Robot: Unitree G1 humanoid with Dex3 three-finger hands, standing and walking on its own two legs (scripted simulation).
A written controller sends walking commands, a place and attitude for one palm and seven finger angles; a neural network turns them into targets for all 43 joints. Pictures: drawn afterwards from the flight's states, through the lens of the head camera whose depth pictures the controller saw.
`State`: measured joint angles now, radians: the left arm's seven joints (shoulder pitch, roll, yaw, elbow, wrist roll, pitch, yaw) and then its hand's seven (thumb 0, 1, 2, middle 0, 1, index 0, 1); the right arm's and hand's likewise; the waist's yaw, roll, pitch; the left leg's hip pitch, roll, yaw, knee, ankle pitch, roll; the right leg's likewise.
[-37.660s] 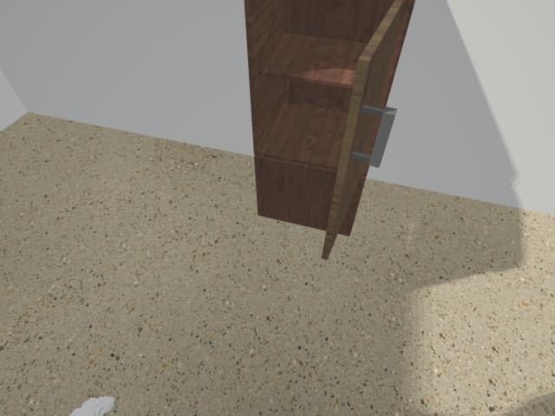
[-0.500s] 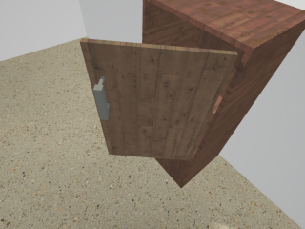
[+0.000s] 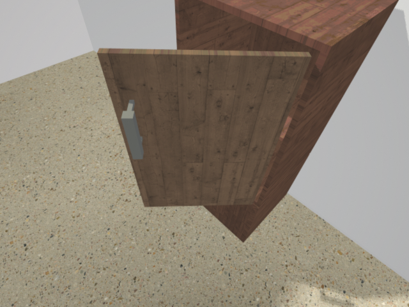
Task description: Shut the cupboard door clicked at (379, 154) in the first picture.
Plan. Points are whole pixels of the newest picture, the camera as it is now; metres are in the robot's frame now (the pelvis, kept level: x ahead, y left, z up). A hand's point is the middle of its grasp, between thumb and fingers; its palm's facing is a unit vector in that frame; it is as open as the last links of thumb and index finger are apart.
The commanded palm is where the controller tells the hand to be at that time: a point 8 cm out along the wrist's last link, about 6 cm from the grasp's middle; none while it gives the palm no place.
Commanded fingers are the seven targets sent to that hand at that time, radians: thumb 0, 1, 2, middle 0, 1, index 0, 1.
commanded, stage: come to a stop and stand still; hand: left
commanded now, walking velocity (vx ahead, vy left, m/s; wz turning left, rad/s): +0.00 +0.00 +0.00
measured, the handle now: (134, 130) +0.46 +0.19 +0.07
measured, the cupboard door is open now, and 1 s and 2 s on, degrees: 47 47 47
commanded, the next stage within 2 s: look again from close up in 0.48 s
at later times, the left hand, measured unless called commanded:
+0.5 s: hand out of the picture -0.03 +0.23 -0.17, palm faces -0.01 -0.98 -0.21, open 7.3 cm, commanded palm none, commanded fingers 0.00 0.90 0.90 -0.20 -0.30 -0.20 -0.30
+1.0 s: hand out of the picture -0.02 +0.21 -0.17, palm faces +0.01 -0.98 -0.19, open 7.3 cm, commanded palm none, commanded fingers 0.00 0.90 0.90 -0.20 -0.30 -0.20 -0.30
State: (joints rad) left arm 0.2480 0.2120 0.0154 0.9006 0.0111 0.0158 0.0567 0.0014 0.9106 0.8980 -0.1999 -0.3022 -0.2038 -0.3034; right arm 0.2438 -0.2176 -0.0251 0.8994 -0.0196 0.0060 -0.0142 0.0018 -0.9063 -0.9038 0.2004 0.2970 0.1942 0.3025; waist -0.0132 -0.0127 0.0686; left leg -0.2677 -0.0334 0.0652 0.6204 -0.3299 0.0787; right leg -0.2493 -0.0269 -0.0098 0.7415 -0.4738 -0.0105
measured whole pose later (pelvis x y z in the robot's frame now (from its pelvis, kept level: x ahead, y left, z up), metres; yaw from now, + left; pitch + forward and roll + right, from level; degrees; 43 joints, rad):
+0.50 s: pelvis -0.03 +0.05 +0.01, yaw +0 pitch -1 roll -1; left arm 0.32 0.21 -0.02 1.01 0.02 0.01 0.03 0.00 0.91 0.90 -0.20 -0.30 -0.20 -0.30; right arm 0.28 -0.20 0.01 1.03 -0.01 0.00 0.00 0.00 -0.91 -0.90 0.20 0.30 0.20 0.30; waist 0.00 -0.02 0.03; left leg -0.24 -0.10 0.09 0.42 -0.18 0.14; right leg -0.22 -0.05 0.07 0.47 -0.25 0.00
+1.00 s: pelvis -0.01 +0.03 +0.01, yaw +1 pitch -1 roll +0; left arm 0.30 0.19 -0.02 1.08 0.02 0.00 0.04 0.00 0.91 0.90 -0.20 -0.30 -0.20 -0.30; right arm 0.24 -0.17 0.02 1.09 -0.01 -0.03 -0.01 0.00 -0.91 -0.90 0.20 0.30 0.20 0.30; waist 0.01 -0.03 0.03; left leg -0.19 -0.11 0.07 0.38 -0.18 0.12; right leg -0.17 -0.05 0.06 0.43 -0.25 0.04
